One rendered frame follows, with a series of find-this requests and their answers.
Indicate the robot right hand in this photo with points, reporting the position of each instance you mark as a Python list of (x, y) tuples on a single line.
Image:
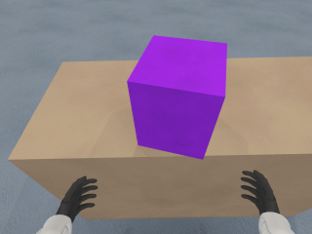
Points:
[(265, 200)]

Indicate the left robot forearm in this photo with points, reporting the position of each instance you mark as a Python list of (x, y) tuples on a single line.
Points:
[(57, 224)]

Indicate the carton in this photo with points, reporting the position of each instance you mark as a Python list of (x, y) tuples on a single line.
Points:
[(176, 92)]

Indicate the robot left hand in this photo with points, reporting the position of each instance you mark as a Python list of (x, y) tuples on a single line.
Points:
[(70, 204)]

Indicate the pedestal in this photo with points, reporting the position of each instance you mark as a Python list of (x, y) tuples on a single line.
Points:
[(84, 126)]

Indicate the right robot forearm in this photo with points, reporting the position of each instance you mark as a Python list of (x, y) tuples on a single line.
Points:
[(273, 223)]

